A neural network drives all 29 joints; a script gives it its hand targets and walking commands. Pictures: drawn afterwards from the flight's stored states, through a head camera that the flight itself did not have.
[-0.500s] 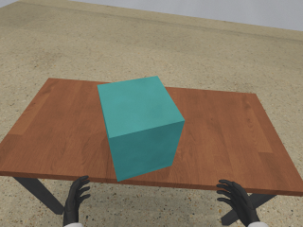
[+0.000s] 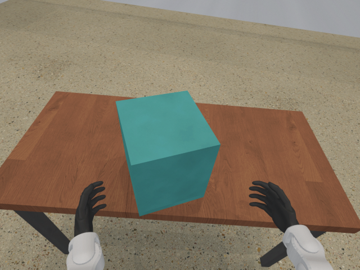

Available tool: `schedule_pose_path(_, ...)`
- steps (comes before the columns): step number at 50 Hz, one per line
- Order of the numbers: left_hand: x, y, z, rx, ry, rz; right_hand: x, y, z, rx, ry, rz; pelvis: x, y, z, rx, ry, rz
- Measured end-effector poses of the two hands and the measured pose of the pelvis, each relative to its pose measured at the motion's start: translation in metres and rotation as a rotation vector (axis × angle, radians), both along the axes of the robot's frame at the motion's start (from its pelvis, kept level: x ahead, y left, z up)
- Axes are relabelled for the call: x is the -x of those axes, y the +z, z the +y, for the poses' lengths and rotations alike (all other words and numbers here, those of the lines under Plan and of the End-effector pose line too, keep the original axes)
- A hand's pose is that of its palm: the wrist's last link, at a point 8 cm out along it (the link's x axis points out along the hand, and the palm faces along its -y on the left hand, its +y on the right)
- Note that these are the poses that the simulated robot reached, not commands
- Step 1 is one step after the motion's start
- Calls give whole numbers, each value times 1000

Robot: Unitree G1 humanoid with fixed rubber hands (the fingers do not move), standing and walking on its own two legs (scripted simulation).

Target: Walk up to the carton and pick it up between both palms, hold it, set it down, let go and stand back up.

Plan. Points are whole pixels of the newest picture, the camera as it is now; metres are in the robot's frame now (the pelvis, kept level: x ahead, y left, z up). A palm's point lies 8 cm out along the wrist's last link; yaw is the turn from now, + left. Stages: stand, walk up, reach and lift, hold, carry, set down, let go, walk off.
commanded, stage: reach and lift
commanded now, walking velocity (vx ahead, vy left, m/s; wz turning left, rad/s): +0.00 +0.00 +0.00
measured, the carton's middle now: (163, 153) +0.41 +0.07 -0.01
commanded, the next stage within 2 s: none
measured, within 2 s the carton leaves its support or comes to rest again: neither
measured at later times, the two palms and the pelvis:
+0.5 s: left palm (81, 195) +0.23 +0.22 +0.06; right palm (275, 180) +0.31 -0.20 +0.06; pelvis -0.01 +0.01 +0.00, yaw -1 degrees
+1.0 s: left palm (76, 164) +0.28 +0.24 +0.10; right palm (264, 140) +0.39 -0.17 +0.11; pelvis -0.02 +0.00 +0.00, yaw +0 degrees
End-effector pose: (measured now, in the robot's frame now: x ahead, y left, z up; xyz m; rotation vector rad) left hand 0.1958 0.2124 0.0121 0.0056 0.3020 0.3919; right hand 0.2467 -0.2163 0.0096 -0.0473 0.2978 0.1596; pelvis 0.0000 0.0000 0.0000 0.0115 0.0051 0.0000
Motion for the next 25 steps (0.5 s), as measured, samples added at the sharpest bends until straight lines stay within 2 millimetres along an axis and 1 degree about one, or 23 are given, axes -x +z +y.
schedule_pose_path(13,-18,25,6,11,10,-7,-33,21,13,4,21,-8,6,2,10,7,-10,14)
schedule_pose_path(25,-37,52,10,17,19,-19,-66,47,20,15,35,-28,14,3,9,7,-14,21)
